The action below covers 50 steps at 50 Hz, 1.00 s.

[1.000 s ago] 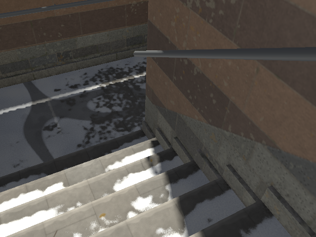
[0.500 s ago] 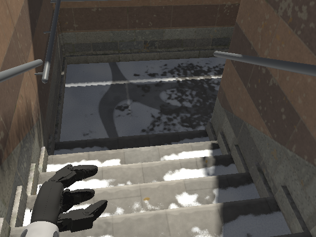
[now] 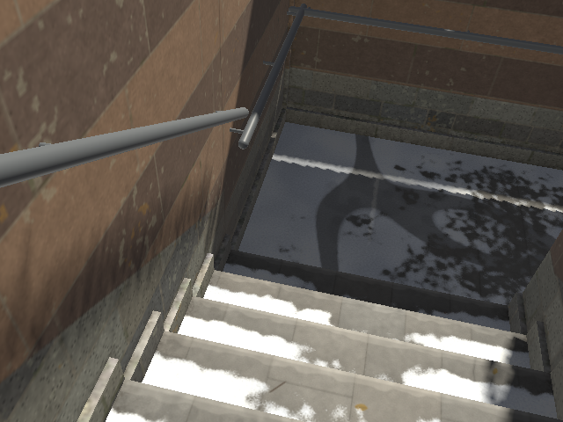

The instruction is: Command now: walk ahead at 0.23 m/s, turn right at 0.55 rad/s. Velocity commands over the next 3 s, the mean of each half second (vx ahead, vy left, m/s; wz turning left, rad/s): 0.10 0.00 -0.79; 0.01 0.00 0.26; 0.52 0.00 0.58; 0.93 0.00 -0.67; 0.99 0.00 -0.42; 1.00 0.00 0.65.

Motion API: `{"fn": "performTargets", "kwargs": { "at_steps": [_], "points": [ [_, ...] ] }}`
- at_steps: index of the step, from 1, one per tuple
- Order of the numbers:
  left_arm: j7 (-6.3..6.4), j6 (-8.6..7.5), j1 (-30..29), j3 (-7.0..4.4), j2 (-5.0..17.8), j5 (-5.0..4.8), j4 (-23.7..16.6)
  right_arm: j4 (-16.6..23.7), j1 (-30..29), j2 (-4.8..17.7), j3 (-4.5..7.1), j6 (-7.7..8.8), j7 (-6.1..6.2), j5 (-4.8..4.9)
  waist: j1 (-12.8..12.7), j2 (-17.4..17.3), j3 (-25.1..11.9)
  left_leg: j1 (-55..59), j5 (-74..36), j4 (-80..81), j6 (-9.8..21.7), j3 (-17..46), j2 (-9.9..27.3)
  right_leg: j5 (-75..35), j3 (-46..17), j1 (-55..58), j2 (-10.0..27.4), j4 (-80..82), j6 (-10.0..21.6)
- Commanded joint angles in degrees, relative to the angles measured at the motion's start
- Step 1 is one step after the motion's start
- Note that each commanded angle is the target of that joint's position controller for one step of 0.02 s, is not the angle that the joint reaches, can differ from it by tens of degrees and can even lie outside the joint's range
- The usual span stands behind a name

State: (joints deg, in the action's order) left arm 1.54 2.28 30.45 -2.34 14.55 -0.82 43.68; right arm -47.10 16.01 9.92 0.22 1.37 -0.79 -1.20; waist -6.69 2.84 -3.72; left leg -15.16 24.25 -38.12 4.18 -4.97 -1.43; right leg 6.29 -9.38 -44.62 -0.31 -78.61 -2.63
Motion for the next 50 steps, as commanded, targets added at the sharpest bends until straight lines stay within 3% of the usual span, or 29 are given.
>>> {"fn": "performTargets", "kwargs": {
  "at_steps": [1, 5, 6, 8, 11, 12, 13, 15, 16, 17, 18, 19, 20, 21, 22, 23, 24, 25, 26, 27, 28, 30, 32, 34, 37, 41, 46, 48, 50],
  "points": [
    [1.80, -0.92, -5.1, -1.98, 4.3, 1.61, -6.4, 3.4, -1.6, 10.1, 2.96, 3.02, 1.02, -0.45, 3.2, -6.4, 6.5, -0.8, -35.7, 9.7, 7.2, 12.4, 20.5, -4.8, -1.6, -9.5, 2.6, -2.3, -0.3],
    [1.45, 0.30, -9.7, -1.78, 1.7, 1.92, -10.2, 2.5, 1.8, 9.7, 2.61, 2.19, 1.90, 0.66, 5.0, -8.6, 6.5, 5.0, -48.5, 3.0, 5.6, 9.2, 22.1, -2.6, 1.4, -13.7, 2.6, -3.8, 0.5],
    [0.91, 0.32, -12.4, -2.39, 2.8, 1.70, -11.1, 2.3, 4.5, 8.6, 2.95, 1.61, 2.86, 1.12, 6.7, -8.9, 6.9, 9.0, -35.0, 2.0, 2.9, 7.1, 19.8, -9.7, -1.6, -17.9, 3.4, 2.6, 1.1],
    [0.30, 0.27, -19.4, -1.51, 0.2, 1.12, -13.3, 1.0, 9.1, 7.0, 2.64, 1.16, 4.36, 1.09, 10.4, -10.3, 7.9, 13.4, -31.9, -0.5, 1.0, 6.5, 20.6, -13.4, -1.0, -23.7, 3.4, 8.2, 1.7],
    [-1.81, -0.55, -24.0, -1.07, -1.3, 1.39, -15.7, 0.5, 10.6, 7.3, 2.83, 1.18, 5.89, 0.50, 11.1, -10.4, 8.9, 11.3, -34.4, -4.8, 0.3, 4.5, 22.3, -14.7, 2.8, -23.1, 4.2, 12.3, 2.3],
    [-3.80, -0.29, -21.7, -1.05, 0.1, 1.07, -15.1, 3.1, 4.8, 7.3, 2.51, 0.40, 7.15, 0.15, 8.4, -4.3, 8.9, 1.7, -21.7, -7.5, -2.4, -3.6, 18.6, -32.2, 4.8, -9.4, 4.7, 31.5, 2.0],
    [-5.51, -0.50, -23.4, -1.14, -0.4, 0.23, -14.2, 4.0, 4.0, 8.9, 2.66, 0.52, 7.62, 0.71, 9.3, -1.6, 7.5, -7.6, -12.3, -7.9, -3.6, -7.8, 16.2, -42.3, 10.0, 7.1, 1.7, 37.3, 1.4],
    [-6.29, 0.16, -23.1, -1.43, -1.0, -2.89, -12.8, 4.3, 3.0, 11.3, 3.73, -0.15, 6.65, 2.63, 8.8, -3.9, 7.1, -10.5, -8.0, -11.6, -3.8, -8.5, 18.4, -36.9, 12.0, 18.9, -0.4, 42.4, 0.9],
    [-5.84, 0.45, -20.5, -1.90, -0.3, -3.36, -12.1, 4.7, 2.2, 13.1, 4.57, -0.74, 5.80, 2.74, 7.4, -6.0, 5.4, -10.1, -12.7, -15.2, -3.4, -8.7, 19.2, -30.3, 13.9, 24.5, -1.7, 42.3, 0.9],
    [-5.17, 0.75, -14.6, -3.29, 3.2, -2.81, -9.7, 5.1, 1.8, 13.8, 4.84, -1.18, 4.87, 3.19, 4.6, -5.1, 2.4, -6.5, -19.4, -23.9, -4.3, -9.4, 19.0, -28.2, 14.8, 29.9, -2.2, 46.4, 2.1],
    [-4.63, 0.69, -2.9, -5.30, 7.3, -1.77, -5.4, 4.7, -1.1, 14.4, 4.93, -0.66, 4.20, 3.82, -2.6, -5.8, -2.8, -9.0, -22.4, -38.0, -6.1, -9.5, 17.5, -32.7, 13.6, 45.1, -1.8, 52.8, 5.2],
    [-3.26, -0.20, 3.5, -6.86, 11.9, -0.52, -1.0, 3.8, 0.0, 11.5, 4.35, 0.44, 3.30, 3.31, -5.3, 4.6, -2.5, -22.3, 5.8, -57.0, -9.2, -9.9, 10.6, -38.0, 11.3, 61.0, -1.3, 55.1, 8.9],
    [-3.61, -1.62, 4.3, -7.39, 17.5, 0.92, 0.2, 3.2, 1.7, 7.6, 4.04, 0.79, 4.01, 1.64, -4.2, 11.0, 1.8, -38.2, 32.8, -83.6, -11.6, -6.5, 4.4, -59.4, 2.3, 64.1, 3.4, 45.1, 11.2],
    [-4.14, -2.03, 1.1, -6.03, 20.0, 2.26, -3.2, 8.8, 8.7, 4.3, 2.61, 2.53, 3.33, 0.98, 3.0, 17.2, -14.6, -46.6, 35.9, -94.1, -13.6, 6.4, 2.7, -81.2, -16.0, 76.2, 13.8, 35.8, 23.7],
    [-4.16, -0.57, -4.0, -5.57, 17.6, 1.21, -5.7, 11.1, 6.4, 7.1, 2.36, 2.87, 3.25, 0.97, 1.1, 6.8, -23.6, -48.4, 31.9, -91.8, -14.2, 10.7, 3.4, -66.0, -23.0, 77.1, 18.0, 41.9, 28.2],
    [-3.43, 0.30, -9.2, -4.97, 17.1, -0.09, -6.3, 16.1, -0.1, 7.3, 2.07, 2.09, 4.02, 0.84, 3.3, 1.0, -22.1, -51.7, 23.8, -90.4, -14.2, 11.0, 1.9, -40.4, -29.7, 70.5, 19.2, 50.4, 28.8],
    [-2.93, 0.97, -15.8, -4.46, 17.0, 0.59, -7.3, 17.3, -4.8, 6.7, 1.74, 1.39, 5.66, 1.81, 5.8, -7.2, -16.0, -50.8, 13.7, -82.9, -11.5, 12.8, 3.8, -14.8, -34.3, 56.1, 20.5, 56.6, 25.9],
    [-2.76, 0.72, -19.2, -3.07, 14.5, 0.72, -8.4, 15.8, -4.3, 7.6, 2.20, -0.52, 6.57, 1.85, 7.7, -8.4, -11.0, -49.3, 8.8, -82.0, -10.4, 13.8, 3.9, -6.7, -35.6, 45.4, 23.1, 57.8, 23.5],
    [-2.14, 0.29, -20.5, -1.58, 12.6, 1.16, -9.2, 14.8, -1.7, 10.7, 2.94, -2.63, 6.73, 1.70, 10.0, -10.3, -8.0, -46.1, -0.1, -77.1, -9.9, 13.9, 3.8, -1.8, -31.2, 35.1, 21.4, 56.9, 19.5],
    [-1.45, -0.11, -21.9, 0.13, 9.8, 1.79, -9.2, 13.0, 0.4, 10.6, 3.42, -3.76, 6.61, 1.81, 10.5, -6.7, -6.6, -43.4, -6.2, -76.4, -9.6, 13.9, 3.8, -5.1, -24.5, 28.8, 19.5, 54.1, 17.0],
    [-0.42, -0.43, -22.0, 1.39, 8.3, 2.29, -8.6, 12.9, 0.3, 10.0, 3.19, -4.63, 6.66, 1.37, 10.4, -6.4, -2.8, -40.2, -11.9, -72.1, -10.0, 12.4, 2.2, -9.1, -18.1, 21.4, 14.8, 53.3, 15.3],
    [2.15, 0.12, -17.4, 4.57, 3.6, 1.97, -4.6, 15.3, -2.2, 4.3, 1.27, -4.95, 5.96, 0.96, 9.5, -1.7, -1.8, -36.5, -17.5, -67.7, -12.7, 11.4, -0.9, -17.9, -10.6, 18.0, 10.0, 49.0, 16.2],
    [3.60, 0.61, -12.8, 5.74, 3.3, 2.26, -1.1, 17.3, -2.9, 1.7, 0.47, -5.37, 5.62, 1.92, 8.8, 0.0, -3.4, -33.1, -17.2, -63.5, -14.0, 13.5, -3.8, -19.6, -8.0, 20.0, 9.7, 48.4, 16.5],
    [3.73, 1.02, -11.7, 4.92, 5.4, 1.85, -0.6, 18.8, -4.0, 3.8, 1.47, -5.37, 5.41, 2.51, 7.1, 1.1, -2.3, -37.7, -14.0, -67.1, -13.9, 16.9, -5.8, -15.7, -9.1, 25.2, 11.5, 49.0, 17.1],
    [3.67, 1.65, -10.7, 3.47, 7.0, 1.70, -1.5, 22.0, -7.9, 5.3, 2.20, -5.71, 4.98, 1.71, 5.2, 1.4, 1.7, -46.7, -11.3, -70.1, -12.7, 20.1, -6.9, -5.4, -12.6, 32.4, 13.8, 50.4, 16.6],
    [3.76, 1.49, -9.6, 2.62, 4.9, 1.89, -1.5, 24.1, -8.2, 4.3, 1.31, -5.81, 3.96, 0.89, 6.1, 4.2, 4.1, -45.2, -7.4, -65.0, -12.1, 15.7, -4.9, -15.2, -7.5, 33.8, 13.6, 48.6, 19.0],
    [4.60, 1.77, -13.3, -0.09, 8.0, 1.59, -2.6, 25.4, -10.4, 4.0, 0.09, -4.98, 1.86, 1.84, 5.9, 6.9, 0.3, -29.2, -10.2, -35.7, -9.5, 7.6, 2.1, -14.9, -1.5, 33.3, 14.4, 48.2, 17.7],
    [4.28, 1.63, -15.2, -1.52, 10.5, 0.94, -4.1, 24.6, -8.6, 4.8, 0.39, -5.24, 1.40, 3.51, 6.0, 8.6, 0.4, -19.1, -4.6, -26.2, -7.5, 4.2, 1.7, -13.5, 0.4, 29.2, 15.1, 49.0, 15.8],
    [3.56, 0.85, -19.8, -2.40, 11.4, 0.41, -5.8, 20.9, -0.4, 6.5, 1.80, -5.28, 1.58, 3.50, 9.4, 7.0, -1.3, -5.5, -9.0, -23.0, -6.1, -1.8, -0.9, -14.7, 4.7, 22.2, 15.2, 43.1, 13.4]
  ]
}}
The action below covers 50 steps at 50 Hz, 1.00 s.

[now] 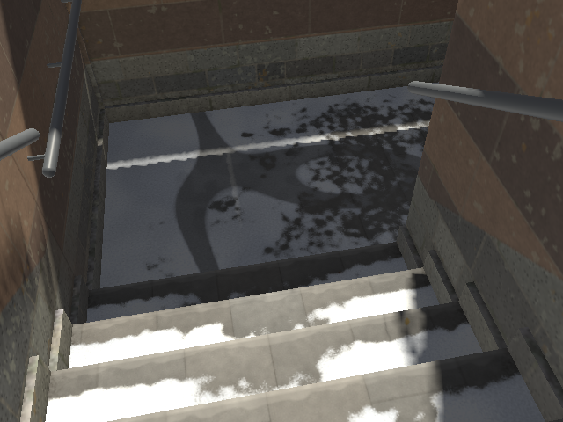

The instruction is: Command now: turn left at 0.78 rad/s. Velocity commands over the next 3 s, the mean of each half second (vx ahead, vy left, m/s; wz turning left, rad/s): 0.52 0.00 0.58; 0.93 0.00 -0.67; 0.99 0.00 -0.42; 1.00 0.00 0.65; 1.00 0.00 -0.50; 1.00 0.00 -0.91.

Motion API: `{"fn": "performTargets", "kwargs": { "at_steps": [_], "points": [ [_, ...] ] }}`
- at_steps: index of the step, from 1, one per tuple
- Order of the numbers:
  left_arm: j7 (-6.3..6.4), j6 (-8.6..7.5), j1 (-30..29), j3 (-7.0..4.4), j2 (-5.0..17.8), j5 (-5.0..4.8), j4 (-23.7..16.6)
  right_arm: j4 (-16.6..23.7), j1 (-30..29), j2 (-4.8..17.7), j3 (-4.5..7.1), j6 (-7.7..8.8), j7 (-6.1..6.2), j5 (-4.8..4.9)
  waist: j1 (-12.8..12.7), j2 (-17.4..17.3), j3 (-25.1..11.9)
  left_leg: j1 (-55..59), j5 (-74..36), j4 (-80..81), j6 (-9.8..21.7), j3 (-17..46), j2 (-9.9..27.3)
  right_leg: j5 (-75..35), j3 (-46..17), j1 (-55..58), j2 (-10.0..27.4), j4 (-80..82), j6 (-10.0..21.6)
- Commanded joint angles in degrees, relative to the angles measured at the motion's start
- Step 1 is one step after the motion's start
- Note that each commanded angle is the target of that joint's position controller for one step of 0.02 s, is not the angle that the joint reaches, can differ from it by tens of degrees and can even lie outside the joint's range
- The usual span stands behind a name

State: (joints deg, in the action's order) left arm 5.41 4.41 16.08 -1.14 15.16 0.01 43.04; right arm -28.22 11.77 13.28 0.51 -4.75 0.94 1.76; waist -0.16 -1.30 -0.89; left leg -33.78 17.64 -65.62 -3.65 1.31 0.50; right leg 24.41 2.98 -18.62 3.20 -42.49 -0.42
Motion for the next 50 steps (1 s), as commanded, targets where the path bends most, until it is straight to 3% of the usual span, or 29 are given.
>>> {"fn": "performTargets", "kwargs": {
  "at_steps": [1, 2, 3, 4, 5, 6, 7, 11, 14, 17, 20, 27, 28, 30, 31, 32, 33, 35, 37, 38, 39, 41, 43, 45, 46, 47, 48, 49, 50],
  "points": [
    [-0.43, -1.29, -6.4, -3.32, 8.2, -1.86, -5.1, 1.5, 7.8, 1.9, 1.50, 1.05, -0.36, 0.95, 4.4, 11.7, -3.8, 16.5, -0.1, 20.7, 4.9, -3.6, -1.9, -31.9, -6.9, -3.5, 11.6, 5.0, 8.7],
    [-0.71, -1.27, -5.9, -2.82, 5.8, -2.00, -4.6, -1.6, 14.9, 2.9, 2.73, 1.22, -0.10, 0.73, 6.4, 4.5, -4.3, 25.3, -3.6, 32.1, 7.4, -3.0, -5.0, -29.5, -1.2, -6.8, 7.5, -9.3, 5.9],
    [-1.33, -1.66, -3.2, -2.16, 2.4, 0.85, -7.2, -2.4, 17.6, 9.2, 4.70, 2.03, -0.38, 1.23, 3.5, -13.0, -1.9, 37.4, -26.1, 29.2, 13.6, 15.8, 1.5, 7.5, -0.4, -29.7, 1.4, -32.3, 0.1],
    [-3.56, -3.71, 0.5, -2.24, 3.2, 2.99, -8.6, -0.8, 17.7, 14.1, 5.26, 2.97, -2.16, 2.00, 1.1, -21.5, -8.5, 44.8, -25.6, 33.2, 21.9, 39.6, 11.5, 18.9, -9.5, -43.2, -3.6, -42.3, -0.4],
    [-4.32, -5.74, -9.1, -4.19, 8.9, -0.16, -10.8, -1.1, 20.2, 15.2, 6.50, 4.44, -3.52, 0.04, 7.4, -13.6, -8.4, 43.9, 8.7, 48.2, 26.6, 53.9, 15.6, 12.9, -15.4, -49.3, -5.4, -40.5, 0.9],
    [-3.73, -6.17, -16.6, -4.90, 9.3, -2.24, -12.2, -2.4, 19.1, 14.0, 6.18, 5.13, -3.11, -0.47, 6.5, -7.3, 1.3, 37.4, 26.3, 50.7, 25.1, 54.2, 15.3, 7.7, -15.4, -53.0, -4.6, -37.4, 2.0],
    [-3.07, -6.29, -17.7, -4.79, 8.0, -1.75, -11.8, -2.4, 15.9, 11.6, 5.27, 5.37, -2.12, 0.23, 4.2, -2.9, 4.6, 32.3, 29.5, 48.8, 22.3, 51.1, 13.7, 1.6, -15.9, -52.6, -3.1, -34.6, 1.5],
    [-3.82, -6.89, -8.5, -4.62, 6.0, 0.93, -6.7, -0.3, 6.1, 8.3, 3.83, 5.27, 1.22, -1.15, -3.1, -5.4, 1.3, 13.8, 11.5, 45.1, 17.8, 33.6, 3.3, -22.4, -12.5, -31.4, -1.6, -28.8, -1.2],
    [-5.22, -8.90, -11.6, -4.39, 6.7, 1.24, -6.7, -5.8, 15.0, 7.6, 3.17, 6.58, 2.90, 0.64, -0.8, -2.8, 0.1, 18.6, -3.9, 37.8, 15.7, 26.4, 1.1, -40.2, -14.0, -29.9, -1.5, -15.1, -0.3],
    [-7.38, -9.69, -17.0, -3.09, 2.6, 4.06, -9.2, -10.5, 18.2, 5.1, 1.97, 6.71, 3.80, 1.11, 1.9, -3.4, 0.6, 9.5, 2.7, 33.7, 13.5, 20.6, -2.2, -58.5, -9.6, -17.0, -4.5, 0.6, 0.7],
    [-7.46, -9.16, -16.8, -3.32, 2.4, 1.71, -10.6, -12.6, 16.3, 6.0, 2.07, 7.62, 2.27, 0.00, 3.3, -9.4, 1.6, 7.2, 5.3, 31.2, 14.1, 19.5, -2.3, -56.2, -7.9, -11.4, -4.4, 3.7, 1.2],
    [-9.33, -10.11, -22.1, -2.07, 0.8, -1.30, -13.8, -15.6, 19.4, 6.8, 1.93, 5.20, 2.66, 0.20, 10.9, -4.1, 7.1, 30.1, -24.8, 13.7, 15.8, 23.0, 3.9, -32.9, -11.7, -28.7, -4.2, 13.6, 3.3],
    [-9.38, -10.17, -20.0, -1.85, 0.6, -1.50, -12.6, -15.0, 18.2, 7.4, 1.87, 4.87, 3.11, 0.01, 10.2, -3.8, 7.2, 32.2, -31.7, 10.1, 15.2, 23.5, 5.1, -29.0, -11.7, -29.2, -3.7, 14.4, 4.2],
    [-9.72, -10.77, 5.1, -4.03, 5.9, -0.49, -4.3, -13.7, 10.0, 8.2, 1.97, 5.81, 1.88, -1.64, -2.3, -1.0, -4.3, 15.1, -57.9, -10.2, 11.5, 16.3, 1.8, -29.5, -3.9, 7.5, -7.6, 6.9, 8.7],
    [-9.56, -10.47, 25.3, -4.09, 5.2, -0.89, 1.6, -13.4, 4.5, 8.1, 1.91, 7.23, 1.63, -0.59, -13.6, 6.2, -5.9, 3.6, -47.2, -40.6, 7.1, 10.7, -2.1, -39.3, -9.1, 23.2, -1.5, 21.9, 14.8],
    [-9.53, -10.28, 35.9, -2.84, 2.7, -2.53, 7.0, -12.0, 0.4, 2.9, 0.97, 9.49, 0.42, -3.86, -16.2, 19.0, -4.4, -26.3, 23.7, -66.3, 4.6, 1.8, -9.1, -53.7, -13.6, 46.4, 3.6, 9.5, 18.3],
    [-8.96, -10.07, 28.3, -1.70, 2.6, -2.34, 4.9, -6.9, 7.7, 2.1, 0.14, 11.02, 0.38, -3.21, -6.4, 23.9, -8.0, -39.3, 29.3, -60.7, 2.4, 7.1, -5.7, -63.1, -22.9, 53.5, 5.3, -1.1, 21.0],
    [-7.11, -7.95, 20.7, -4.62, 7.8, -3.04, 0.7, -4.6, 6.2, 6.1, 0.34, 13.39, -0.76, -0.53, -5.8, 3.9, -14.7, -40.9, 16.3, -40.0, 1.1, 10.6, 0.5, -20.9, -41.3, 50.7, 10.1, 8.2, 27.5],
    [-4.92, -8.83, 3.6, -3.12, 5.4, -2.22, -4.0, -3.2, -3.1, 10.0, 2.86, 12.80, 0.71, -0.39, 2.7, -6.8, 4.5, -27.2, -6.3, -5.9, 1.0, 12.1, 2.9, -14.6, -43.9, 9.1, 7.1, 14.4, 24.4],
    [-3.36, -9.50, -0.4, -2.47, 4.7, -2.19, -5.3, -1.3, -8.5, 9.0, 2.43, 12.95, 1.11, -2.04, 2.9, -6.5, 10.2, -14.6, -5.2, 9.6, 0.4, 8.6, 4.0, -18.0, -40.6, -8.3, 4.1, 14.2, 22.5],
    [-2.66, -9.47, 0.1, -3.19, 6.6, -0.58, -3.5, -3.6, -3.2, 5.7, 1.93, 13.54, 0.25, -4.05, 3.6, -1.6, 5.0, -1.3, -18.6, 6.0, 1.9, 4.3, 1.0, -25.9, -36.8, -13.8, 0.3, 10.7, 21.9],
    [0.02, -9.68, 2.2, -2.01, 0.1, -3.01, 1.2, -5.9, 3.4, 5.0, 2.39, 14.78, -1.22, -4.16, 5.1, 1.1, 3.6, 21.3, -58.5, 29.0, 4.0, 2.9, -1.8, -7.3, -22.3, -28.8, -15.5, 0.4, 13.7],
    [0.38, -8.25, 4.7, -1.82, 1.3, -3.22, 4.9, -4.0, 5.3, 1.1, 2.82, 12.27, -0.54, -2.04, 4.9, 5.6, 1.5, 38.0, -52.0, 28.3, -0.1, 0.7, -5.6, -5.9, -25.7, -31.1, -15.5, -0.4, 12.5],
    [-1.04, -7.60, -4.4, -2.00, 2.7, -2.92, 2.1, -7.8, 23.6, 4.7, 4.67, 11.71, 0.02, -2.32, 16.2, 7.9, -5.1, 50.6, -44.3, 19.9, 1.2, 2.2, -4.2, -20.7, -26.6, -27.4, -16.8, -20.6, 8.9],
    [-2.22, -8.31, -12.1, -2.35, 3.3, -2.73, -0.3, -12.7, 41.0, 7.8, 5.97, 11.94, 0.17, -2.34, 26.4, 4.1, -8.0, 61.5, -49.9, 28.6, 1.8, 2.2, -0.9, -26.5, -23.7, -27.4, -18.5, -41.6, 5.1],
    [-3.25, -8.65, -16.4, -2.27, 0.9, -1.97, -2.3, -19.0, 53.6, 7.6, 5.99, 12.82, -0.16, -2.01, 31.5, -10.2, -5.1, 63.9, -53.9, 39.4, 5.0, 6.6, 6.3, -1.6, -20.9, -28.3, -22.4, -69.2, 2.5],
    [-3.70, -8.59, -6.2, -1.14, -5.5, -2.70, -5.3, -18.2, 45.6, 3.8, 3.30, 12.89, -1.40, -3.12, 19.5, -24.6, -3.0, 65.7, -63.4, 23.3, 4.4, 11.4, 10.9, 22.5, -24.1, -43.3, -22.0, -87.9, 5.1],
    [-3.98, -8.99, 3.6, -0.48, -6.1, -4.90, -7.3, -14.7, 34.1, 4.1, 2.36, 13.98, -2.00, -2.46, 8.4, -36.4, -4.0, 66.5, -70.5, 18.1, 9.1, 24.3, 18.5, 20.8, -25.1, -55.3, -13.8, -82.0, 7.1],
    [-4.05, -8.55, 4.4, -0.14, -6.0, -4.27, -5.2, -14.3, 29.3, 0.8, 2.30, 13.83, -2.33, -0.84, 6.2, -18.2, -0.2, 60.2, -64.6, 22.0, 10.7, 23.0, 19.5, 14.7, -20.0, -58.7, -8.2, -73.6, 7.8]
  ]
}}
Over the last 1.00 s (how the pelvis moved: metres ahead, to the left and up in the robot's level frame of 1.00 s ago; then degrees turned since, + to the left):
0.26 -0.08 -0.18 -16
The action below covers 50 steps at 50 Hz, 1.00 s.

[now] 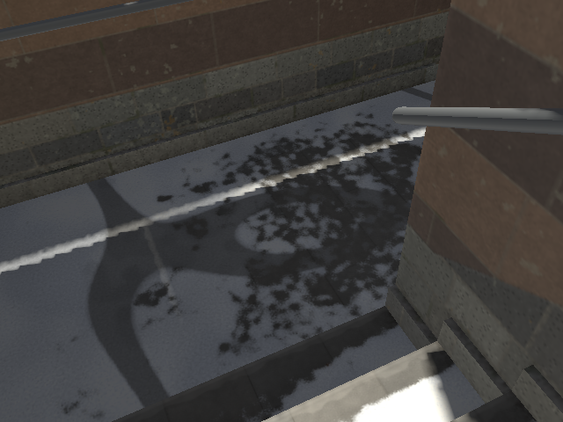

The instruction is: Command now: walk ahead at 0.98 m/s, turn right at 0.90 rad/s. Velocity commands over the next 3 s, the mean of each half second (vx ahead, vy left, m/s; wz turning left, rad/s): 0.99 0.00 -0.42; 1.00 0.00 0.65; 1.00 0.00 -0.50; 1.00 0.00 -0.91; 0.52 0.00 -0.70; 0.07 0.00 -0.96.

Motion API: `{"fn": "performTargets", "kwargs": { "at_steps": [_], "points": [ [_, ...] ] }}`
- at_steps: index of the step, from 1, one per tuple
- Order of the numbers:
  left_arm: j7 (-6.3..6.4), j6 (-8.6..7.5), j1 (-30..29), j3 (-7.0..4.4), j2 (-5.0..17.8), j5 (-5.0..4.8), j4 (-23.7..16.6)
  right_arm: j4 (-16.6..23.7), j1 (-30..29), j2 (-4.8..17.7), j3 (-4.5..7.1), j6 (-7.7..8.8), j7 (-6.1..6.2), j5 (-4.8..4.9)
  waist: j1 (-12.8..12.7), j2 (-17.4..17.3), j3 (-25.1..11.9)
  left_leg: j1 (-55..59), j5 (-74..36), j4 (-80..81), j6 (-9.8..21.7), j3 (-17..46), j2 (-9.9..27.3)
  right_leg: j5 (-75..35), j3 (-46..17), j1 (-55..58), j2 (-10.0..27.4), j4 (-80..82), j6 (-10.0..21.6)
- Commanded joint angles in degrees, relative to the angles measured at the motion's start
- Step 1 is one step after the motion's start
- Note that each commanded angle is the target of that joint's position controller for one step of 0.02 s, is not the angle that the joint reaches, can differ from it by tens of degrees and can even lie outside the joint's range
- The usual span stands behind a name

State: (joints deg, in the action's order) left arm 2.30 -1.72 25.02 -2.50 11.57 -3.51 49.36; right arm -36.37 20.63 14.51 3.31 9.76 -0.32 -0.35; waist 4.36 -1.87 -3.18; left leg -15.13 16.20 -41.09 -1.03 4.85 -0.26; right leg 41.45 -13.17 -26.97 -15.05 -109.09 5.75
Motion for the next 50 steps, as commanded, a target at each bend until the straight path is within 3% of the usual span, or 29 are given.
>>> {"fn": "performTargets", "kwargs": {
  "at_steps": [1, 2, 4, 6, 8, 9, 11, 13, 14, 15, 16, 17, 19, 22, 26, 31, 33, 34, 35, 36, 38, 39, 41, 43, 44, 46, 48, 49, 50],
  "points": [
    [-0.81, -1.85, -6.2, 0.80, -1.5, -0.10, -11.3, -6.9, 18.5, -0.2, -0.05, -1.42, -1.80, 1.56, 0.3, -0.4, 5.7, 29.9, -54.4, 2.0, 9.9, 17.5, 19.8, -8.1, 1.2, -48.1, 11.5, -6.6, 1.2],
    [-0.72, -1.33, -10.6, 0.81, -2.4, 0.85, -11.7, -9.5, 18.2, -2.1, -0.38, -1.24, -1.18, 2.58, -1.4, 8.8, 7.8, 19.8, -33.9, 6.6, 7.7, 16.6, 16.6, -16.2, 2.3, -46.9, 14.1, -2.1, 3.3],
    [-2.35, -1.27, -9.1, 1.24, 0.7, 0.41, -14.9, -8.4, -2.1, 2.0, -0.94, -0.01, 1.40, 0.56, -10.8, 5.7, 19.7, -17.2, -28.2, 14.0, 9.7, 15.2, 19.7, -36.4, -1.6, -25.8, 21.3, 38.1, -1.9],
    [-2.78, -0.52, -6.9, 0.07, 1.8, 1.03, -10.3, -12.6, -2.2, 8.0, 0.50, 0.08, 1.90, -2.22, -10.7, 4.8, 15.3, -25.2, -18.8, 10.1, 11.3, 16.0, 21.5, -45.9, 7.2, -13.2, 18.9, 26.3, -4.2],
    [-4.81, -2.52, -20.3, 0.80, 3.5, 1.21, -13.8, -14.7, 7.2, 1.1, -1.70, 0.60, 3.66, 0.93, -2.2, 12.7, 20.2, -10.9, 4.2, 1.7, 4.8, 2.8, 11.2, -73.0, 6.0, -25.2, 17.9, 57.3, -1.2],
    [-6.80, -2.98, -24.4, 1.40, 1.6, 2.16, -15.3, -16.3, 9.5, 2.7, -1.69, -0.20, 3.70, 0.32, 0.0, 10.8, 18.3, -13.4, 1.8, 2.1, 4.4, -2.6, 8.7, -80.6, 10.6, -13.7, 16.2, 67.4, 0.1],
    [-7.51, -2.45, -23.8, 0.88, 2.5, -0.53, -16.5, -19.0, 8.2, 4.6, -1.56, -2.21, 3.10, 1.05, -1.9, -1.6, 12.7, -14.3, -11.6, -1.0, 6.3, -4.7, 8.4, -69.3, 15.5, 6.3, 14.4, 70.4, -1.2],
    [-5.46, -0.04, 6.9, -4.06, 12.9, 1.14, -6.9, -21.6, 2.1, 9.1, -0.15, -1.95, 1.09, 0.98, -17.4, -9.1, 3.3, -14.6, -42.3, -28.8, 6.5, -2.5, 12.2, -60.7, 13.6, 33.0, 15.8, 65.1, 2.9],
    [-5.20, -0.13, 24.9, -5.53, 16.7, 3.14, -0.8, -21.0, -3.2, 7.9, -0.32, -1.40, 0.49, 1.45, -27.5, 2.5, -1.0, -20.6, -20.8, -61.4, 2.2, -6.7, 2.3, -66.4, 13.1, 47.8, 17.7, 73.3, 7.8],
    [-5.30, -0.52, 23.7, -3.84, 12.4, 4.30, 2.6, -18.3, -3.8, 5.6, 0.09, -0.91, 1.02, 0.65, -24.7, 18.8, 1.8, -32.3, 24.1, -84.5, 2.7, -5.3, -5.4, -64.2, 9.4, 48.6, 19.4, 72.3, 8.2],
    [-4.27, -0.86, 13.4, -0.49, 8.2, 4.87, -2.8, -16.4, 12.9, 4.2, -0.32, -0.23, 0.44, 3.32, -11.3, 24.1, -4.1, -38.5, 26.0, -73.4, 3.8, 14.7, -4.8, -74.2, -5.6, 52.7, 27.2, 63.4, 12.8],
    [-4.31, -0.38, 9.5, -0.85, 6.9, 5.07, -4.9, -17.0, 15.1, 4.6, -0.82, -1.07, 0.23, 3.49, -10.4, 11.4, -9.7, -34.9, 24.7, -66.2, 3.3, 13.6, -2.0, -59.8, -10.5, 47.3, 32.6, 70.6, 16.4],
    [-3.40, -2.63, -5.0, -1.28, 8.2, 3.43, -4.3, -10.9, 1.7, 2.0, -0.45, -3.17, 1.86, 2.90, -2.1, -8.6, 2.4, -32.7, -0.9, -46.0, 3.1, 7.8, 2.7, -18.4, -20.1, 15.2, 36.0, 87.5, 15.4],
    [-3.78, -5.80, -5.5, 0.56, 6.0, 7.18, -3.4, -10.6, 5.4, -1.6, -1.33, -7.81, 1.82, 1.88, -0.2, -1.8, 6.6, -25.2, 1.5, -34.8, -0.7, 7.3, 7.2, -33.6, -14.3, -3.9, 37.1, 83.4, 14.3],
    [2.04, -6.12, -4.6, 1.14, 5.4, 3.26, -0.6, -6.5, -6.4, 1.2, -0.39, -6.05, -1.61, 0.03, -1.1, 6.7, 3.8, -11.5, -46.4, -3.2, -0.2, 2.0, 3.8, -23.2, 12.6, -8.5, 22.1, 75.6, 2.5],
    [1.32, -4.83, -4.4, 1.64, 4.8, 4.02, 0.8, -10.0, 2.6, 5.5, 2.01, -9.45, -2.84, -0.01, 2.1, 4.5, 1.9, 2.4, -51.3, -6.9, 3.6, -8.9, -2.9, -32.3, 24.2, -2.1, 20.2, 52.6, -3.0],
    [-0.15, -4.86, -20.3, -0.51, 12.8, 4.08, -3.7, -15.5, 27.2, 10.6, 4.46, -10.63, -1.09, -1.27, 17.0, 2.8, -2.4, 24.9, -30.4, -7.8, 9.4, -13.9, -5.0, -75.5, 22.2, -6.6, 22.8, 20.6, -5.0],
    [-0.80, -6.03, -31.4, -1.54, 11.6, 1.49, -6.7, -18.9, 40.7, 7.5, 3.34, -10.04, -1.24, -1.35, 26.5, -6.8, 2.0, 34.1, -36.2, 6.5, 18.7, -4.7, 2.6, -47.9, 22.8, -22.5, 17.2, -21.4, -8.4],
    [-0.04, -6.51, -30.0, 1.04, 3.0, 4.43, -10.7, -20.9, 38.8, 3.8, 0.94, -8.19, -1.48, -0.19, 19.7, -31.1, 15.0, 28.9, -52.8, 11.1, 17.9, 0.0, 0.8, 2.8, 21.6, -41.3, 8.8, -35.1, -6.7],
    [-0.07, -8.74, -21.6, 2.40, 0.2, 4.18, -17.5, -16.7, 27.0, 2.8, -1.21, -5.96, -0.76, 0.38, 2.6, -32.9, 12.3, 33.9, -69.5, 3.9, 18.0, 17.1, 0.1, 1.8, 10.9, -52.6, 10.7, -15.9, -5.0],
    [-1.56, -10.10, -19.3, 1.27, 2.8, 4.73, -14.5, -15.0, 22.6, 4.2, 0.70, -5.28, -0.28, 1.82, -1.6, 3.8, 4.7, 30.5, -46.4, 2.1, 15.1, 22.7, 4.5, -11.1, 8.0, -50.6, 15.1, 4.5, -0.3],
    [-1.04, -9.45, -18.7, 1.45, 1.2, 5.54, -13.3, -11.3, 12.9, 5.0, 0.85, -4.76, 0.57, 2.58, -7.4, 13.2, 3.9, 14.6, -43.8, 6.3, 16.5, 26.2, 4.0, -21.1, 8.4, -40.7, 16.6, 18.2, -1.9],
    [0.77, -7.88, -18.7, 0.72, 5.7, 3.76, -15.3, -6.7, -7.3, 11.5, 1.88, -3.45, 3.44, 0.08, -13.3, 4.5, 6.5, -21.5, -37.9, 9.8, 20.8, 37.8, 8.0, -37.8, 3.3, -9.1, 19.7, 45.8, -7.0],
    [-0.85, -8.59, -18.6, -0.18, 6.4, 2.22, -13.4, -10.4, 0.7, 4.1, 0.98, -2.01, 4.27, 3.47, -10.0, 12.7, 5.5, -25.9, -13.1, -1.5, 17.3, 27.9, -2.4, -69.0, 5.8, 3.8, 16.6, 56.8, -6.4],
    [-0.79, -7.78, -16.5, 0.22, 5.1, 4.15, -13.1, -12.3, 1.8, 2.2, 0.65, -2.37, 4.67, 5.32, -9.1, 14.0, 6.2, -30.4, -0.6, -5.7, 13.4, 19.6, -9.4, -81.1, 9.0, 16.2, 15.0, 71.9, -7.1],
    [-1.22, -5.23, -13.8, -0.99, 2.6, 1.69, -14.9, -17.2, 5.8, 1.9, 0.49, -3.23, 4.30, 4.64, -8.6, 2.2, 1.5, -20.3, 2.6, -11.8, 11.8, 18.8, -11.0, -75.1, 10.8, 27.8, 12.3, 78.4, -10.1],
    [-2.94, -4.92, 19.8, -4.76, 11.0, 2.50, -6.7, -16.1, -8.6, 5.7, 1.12, -3.79, 2.57, 0.26, -29.2, -6.5, -10.0, -19.5, -22.9, -47.9, 6.0, 11.3, -13.6, -78.5, 13.1, 52.4, 15.2, 73.8, -6.9],
    [-2.95, -4.58, 41.4, -5.20, 11.1, 2.92, 4.2, -13.9, -15.9, 3.5, 1.50, -3.35, 1.13, 0.01, -36.2, 4.1, -7.3, -26.5, -3.2, -80.4, 2.9, 7.8, -17.3, -65.6, 7.4, 58.1, 21.5, 77.4, -1.6],
    [-5.07, -5.38, 28.2, -1.94, 5.3, 4.02, 5.2, -11.4, 7.3, -8.5, -1.09, -2.35, 0.56, 2.21, -15.1, 33.4, -6.3, -46.6, 29.4, -85.2, 5.7, 16.4, -17.3, -73.1, -9.9, 62.4, 27.1, 65.6, 5.3]
  ]
}}
Over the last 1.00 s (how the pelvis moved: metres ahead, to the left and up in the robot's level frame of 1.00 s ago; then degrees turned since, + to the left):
0.60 0.13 -0.32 -10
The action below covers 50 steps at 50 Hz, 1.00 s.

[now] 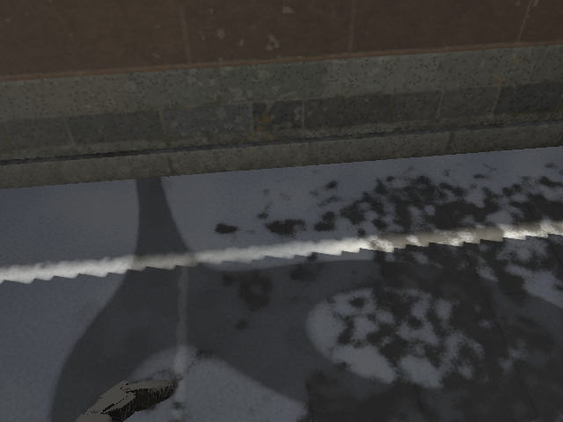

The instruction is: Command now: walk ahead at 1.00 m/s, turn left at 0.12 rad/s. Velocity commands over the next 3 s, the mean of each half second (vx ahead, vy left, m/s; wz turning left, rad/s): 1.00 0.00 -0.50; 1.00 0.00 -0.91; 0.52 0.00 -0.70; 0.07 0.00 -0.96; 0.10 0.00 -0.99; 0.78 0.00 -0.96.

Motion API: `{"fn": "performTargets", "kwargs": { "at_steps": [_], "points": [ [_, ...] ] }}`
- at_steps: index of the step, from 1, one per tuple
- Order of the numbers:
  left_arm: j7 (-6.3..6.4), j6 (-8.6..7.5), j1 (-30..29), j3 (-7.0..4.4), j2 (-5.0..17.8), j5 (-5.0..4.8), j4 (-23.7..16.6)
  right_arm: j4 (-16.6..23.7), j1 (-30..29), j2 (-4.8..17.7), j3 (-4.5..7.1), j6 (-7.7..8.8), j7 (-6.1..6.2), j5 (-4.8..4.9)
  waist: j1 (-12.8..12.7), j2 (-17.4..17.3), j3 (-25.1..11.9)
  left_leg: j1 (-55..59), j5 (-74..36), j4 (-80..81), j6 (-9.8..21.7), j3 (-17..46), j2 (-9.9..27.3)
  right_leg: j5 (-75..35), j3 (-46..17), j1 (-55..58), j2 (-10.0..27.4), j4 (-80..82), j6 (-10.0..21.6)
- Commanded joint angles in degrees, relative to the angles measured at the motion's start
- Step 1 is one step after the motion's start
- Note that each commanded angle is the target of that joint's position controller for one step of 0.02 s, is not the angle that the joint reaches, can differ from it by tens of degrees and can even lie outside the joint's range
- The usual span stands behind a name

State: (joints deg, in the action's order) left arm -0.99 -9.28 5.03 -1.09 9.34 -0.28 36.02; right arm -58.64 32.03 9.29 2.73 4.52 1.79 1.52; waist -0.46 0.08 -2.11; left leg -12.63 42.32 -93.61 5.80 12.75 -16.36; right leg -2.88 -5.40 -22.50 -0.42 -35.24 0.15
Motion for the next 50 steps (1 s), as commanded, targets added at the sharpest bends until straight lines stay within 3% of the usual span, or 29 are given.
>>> {"fn": "performTargets", "kwargs": {
  "at_steps": [1, 2, 3, 4, 5, 7, 9, 11, 12, 14, 16, 18, 19, 21, 22, 24, 26, 29, 30, 33, 35, 36, 37, 38, 39, 41, 45, 48, 50],
  "points": [
    [-1.60, 2.78, 34.9, -3.08, 5.7, -0.98, 15.8, 9.8, 2.1, -4.1, -1.37, 3.22, -0.89, 0.96, -2.9, 31.9, -1.3, -52.7, 1.2, -24.0, 0.5, 7.0, 5.1, -20.4, -27.5, 47.6, 14.1, -2.7, 14.3],
    [-1.72, 2.93, 33.3, -2.45, 2.2, -1.88, 16.5, 9.2, -1.7, -2.4, -1.22, 2.41, -0.64, 0.13, -0.7, 9.9, 3.5, -55.9, -2.7, -23.8, 1.5, 0.7, 9.3, -7.8, -29.2, 38.0, 15.6, 2.1, 18.4],
    [-1.92, 2.47, 25.6, -3.20, 6.8, -1.33, 15.4, 13.4, -3.8, -3.0, -1.49, 2.78, -0.31, -0.57, 4.4, 2.2, 4.5, -54.0, -11.2, -13.9, 1.7, -4.3, 15.0, 18.2, -47.2, 26.6, 18.8, 10.0, 22.9],
    [0.11, 0.92, 17.2, -3.60, 8.5, -1.25, 13.3, 16.9, -14.5, 0.1, -0.85, 2.57, 1.00, 1.75, 5.1, 0.4, 14.2, -52.8, -15.2, -0.4, -1.4, -1.4, 19.3, 19.0, -56.2, 7.1, 22.5, 10.9, 24.3],
    [2.48, -0.05, 12.6, -1.94, 5.6, -1.22, 12.6, 19.9, -25.3, 5.5, 0.13, 2.26, 1.40, 2.14, 4.2, -12.0, 19.6, -45.4, -20.4, 16.5, -5.6, 1.9, 23.7, 14.9, -48.7, -9.0, 18.7, 10.6, 21.1],
    [5.60, 1.08, 10.7, -4.44, 14.1, 1.70, 13.1, 18.5, -22.2, 3.8, 0.43, 2.34, 0.84, -1.41, 6.5, -5.2, 11.7, -17.2, -39.2, 26.8, -8.0, -5.1, 20.2, 13.2, -36.0, -24.7, 8.2, 6.2, 18.4],
    [7.74, 0.80, 14.6, -3.33, 7.3, -2.76, 14.6, 19.0, -24.2, 5.5, 0.04, 3.32, -1.08, -2.94, 5.8, -2.1, 9.5, -7.7, -69.2, 46.9, -6.5, -4.0, 20.2, 24.8, -21.6, -27.2, -2.6, -1.6, 13.6],
    [7.23, 1.87, 19.3, -3.24, 8.2, -3.97, 16.0, 22.2, -30.3, 2.2, -0.78, 1.48, -2.03, -1.36, 1.0, 0.2, 6.5, 7.6, -68.2, 56.1, -8.8, -8.4, 16.5, 27.3, -18.0, -27.9, -4.3, -2.4, 11.7],
    [6.72, 2.20, 19.5, -2.88, 6.8, -3.87, 16.1, 24.4, -30.7, 2.6, -0.69, 0.51, -1.78, 1.07, 0.7, 4.5, 7.1, 6.5, -64.0, 60.2, -8.9, -5.8, 18.2, 29.1, -19.5, -23.0, -3.4, -4.3, 11.6],
    [5.16, 3.09, 23.8, -3.37, 5.9, -3.53, 17.5, 23.9, -30.3, 6.5, 0.54, 1.07, -1.60, 1.72, -1.4, 2.3, 6.5, 1.8, -59.5, 74.6, -6.3, -3.5, 20.7, 27.2, -19.8, -4.9, -3.3, -15.2, 10.4],
    [3.69, 5.05, 25.1, -3.57, 7.6, -2.19, 18.3, 18.3, -12.1, 11.2, 3.12, 2.63, -2.06, 0.50, 5.4, 1.0, -2.0, 16.6, -64.4, 79.6, -3.9, -4.3, 24.1, 16.5, -16.7, 0.0, -4.4, -42.0, 8.9],
    [1.50, 3.24, 32.0, -1.22, -0.3, -2.88, 17.5, 14.1, 1.5, 11.9, 1.99, 3.82, -3.17, -3.36, 6.3, -15.5, -12.5, 53.7, -88.8, 45.9, -3.0, -1.8, 33.1, 48.0, -14.7, -37.9, -6.3, -75.2, 6.4],
    [1.46, 2.31, 34.6, -0.25, 2.8, -4.48, 13.7, 13.5, 2.9, 19.9, 4.81, 3.57, -4.01, -1.67, 5.8, -29.8, -21.8, 59.9, -83.4, 50.7, 6.9, 15.6, 43.5, 46.4, -10.4, -48.1, -5.8, -89.9, 3.2],
    [2.84, 3.06, 15.7, -0.64, 5.6, -3.52, 7.7, 12.9, -0.5, 12.1, 3.46, 2.57, -3.41, -2.00, 8.3, -3.7, -12.4, 41.6, -26.8, 69.8, 10.1, 22.4, 43.8, 28.8, -1.5, -52.6, 3.0, -77.6, 3.4],
    [3.16, 4.13, 14.2, -0.54, 3.8, -2.67, 6.6, 12.3, -5.1, 11.5, 2.65, 3.26, -3.47, -2.91, 5.1, -1.0, -6.4, 30.0, -36.0, 70.9, 11.9, 25.7, 45.4, 27.5, 0.3, -49.0, 4.3, -79.8, 2.1],
    [1.57, 6.01, 7.1, -1.12, 1.4, -2.33, 4.3, 9.6, -11.7, 1.5, -0.45, 3.51, -2.81, -1.64, -0.5, -0.1, 8.0, 7.6, -45.3, 72.5, 3.1, 6.8, 36.8, 21.6, -4.3, -41.8, 8.4, -58.6, 3.1],
    [0.88, 5.90, 3.9, -1.29, 1.6, -1.87, 0.3, 11.3, -20.7, 3.8, -0.51, 2.78, -1.85, -2.27, -3.4, -8.1, 10.8, -8.4, -47.8, 80.5, -0.4, -6.2, 31.8, 12.4, -1.6, -27.0, 9.5, -36.9, 1.6],
    [-0.65, 6.23, -2.0, -1.71, 2.7, -0.47, -0.8, 10.8, -17.8, 8.8, 0.70, 2.36, -0.38, -2.26, -0.2, -1.1, 6.5, -2.1, -60.0, 83.2, -2.6, -17.3, 26.7, -0.9, 7.5, -17.9, 3.8, -22.4, 2.4],
    [-1.28, 6.34, -2.1, -0.77, 1.2, -1.08, -3.1, 11.0, -18.2, 14.8, 1.97, 2.46, -0.24, -1.01, -2.0, -6.5, 7.3, 0.4, -65.6, 82.2, -2.5, -16.4, 30.6, 2.2, 6.4, -17.0, 5.7, -16.6, 3.6],
    [-3.08, 6.19, -4.4, -2.46, 6.7, -1.60, -4.5, 10.8, -11.8, 16.6, 2.76, 1.14, 0.87, -1.71, -2.0, -5.5, 4.6, 12.2, -96.3, 72.8, -5.6, -21.9, 29.7, 7.3, 15.2, -10.4, -2.6, -9.8, 7.6],
    [-3.21, 6.80, 13.1, -5.42, 14.2, -1.62, -0.3, 13.1, -15.1, 19.2, 3.40, 1.00, 0.93, -2.00, -11.9, -7.8, -3.6, 6.3, -111.8, 50.8, -5.2, -21.5, 30.7, 7.9, 14.6, 13.6, -5.3, -8.9, 11.2],
    [-2.54, 7.43, 28.2, -7.37, 18.4, -1.60, 4.6, 15.5, -19.4, 18.1, 2.93, 1.97, 0.42, -1.74, -19.1, -1.3, -7.8, -8.1, -84.4, 27.5, -6.3, -21.4, 24.7, -0.4, 7.7, 36.5, -2.6, -2.2, 14.5],
    [-1.76, 8.00, 26.2, -6.85, 20.1, -1.15, 5.2, 18.3, -18.8, 8.3, 0.11, 4.00, -0.44, -3.69, -11.8, 20.1, -6.4, -28.3, -13.6, 0.0, -7.2, -18.9, 12.9, -6.9, -8.4, 46.1, 4.3, -4.1, 18.4],
    [-1.62, 7.03, 21.6, -5.96, 20.8, -0.12, 0.9, 22.4, -10.1, 9.6, -0.72, 6.58, -1.84, -0.78, -5.6, 19.9, -20.8, -39.9, -9.7, -5.3, -5.0, -3.7, 13.2, 26.6, -39.0, 55.7, 15.1, 8.4, 30.3],
    [-0.98, 6.38, 22.8, -5.99, 17.7, -0.04, 0.2, 23.7, -18.6, 14.4, 0.00, 7.64, -1.99, 0.51, -9.1, 9.3, -15.9, -40.9, -15.4, 0.4, -3.3, -3.1, 15.1, 36.1, -43.3, 50.2, 14.4, 18.2, 27.0],
    [-1.00, 4.43, 14.2, -5.05, 15.7, -0.08, -0.2, 24.0, -21.2, 13.7, 0.16, 7.04, -1.14, -0.42, -1.4, -4.8, -1.2, -36.4, -21.1, 13.2, -3.8, -3.9, 19.3, 25.1, -34.7, 28.8, 11.2, 20.9, 22.4],
    [0.15, 4.15, 9.4, -3.78, 12.6, -1.55, -0.5, 25.2, -23.2, 12.9, 0.86, 4.33, -0.85, -2.04, 3.4, -3.3, 6.4, -24.4, -23.2, 31.4, -8.6, -6.6, 21.8, 11.1, -20.4, 5.2, 3.3, 22.9, 20.1],
    [1.86, 4.70, 9.9, -4.27, 13.5, -1.81, 1.1, 29.5, -33.9, 7.2, -0.97, 4.30, -1.94, -3.52, 0.3, -0.4, 7.9, -10.7, -43.8, 51.9, -9.8, -12.4, 18.1, 8.3, -11.2, -8.6, -3.1, 21.0, 15.8],
    [1.88, 4.54, 14.4, -4.62, 13.8, -1.61, 2.8, 30.7, -36.2, 7.8, -0.57, 4.06, -2.38, -2.27, -3.1, 2.2, 5.7, -3.7, -54.6, 58.2, -10.0, -11.9, 16.9, 14.4, -13.1, -7.8, -1.1, 21.6, 14.3]
  ]
}}
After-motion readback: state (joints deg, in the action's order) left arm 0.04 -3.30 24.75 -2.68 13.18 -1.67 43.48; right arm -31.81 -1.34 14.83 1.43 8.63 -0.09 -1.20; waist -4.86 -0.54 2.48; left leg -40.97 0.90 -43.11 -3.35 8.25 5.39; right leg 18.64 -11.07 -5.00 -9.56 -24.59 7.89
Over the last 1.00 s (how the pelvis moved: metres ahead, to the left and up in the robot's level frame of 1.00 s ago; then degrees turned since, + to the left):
0.90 -0.05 -0.50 14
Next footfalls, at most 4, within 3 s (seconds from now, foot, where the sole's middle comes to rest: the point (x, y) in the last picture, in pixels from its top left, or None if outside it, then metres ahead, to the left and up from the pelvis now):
0.34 left None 0.45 0.13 -0.96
0.72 right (377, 376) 0.77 -0.22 -0.96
1.14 left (401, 257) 1.21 -0.35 -0.96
1.62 right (479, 286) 1.08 -0.59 -0.96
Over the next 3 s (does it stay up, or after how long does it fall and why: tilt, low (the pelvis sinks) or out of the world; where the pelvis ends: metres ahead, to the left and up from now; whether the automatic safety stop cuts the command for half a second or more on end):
stays up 0.90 -0.68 -0.20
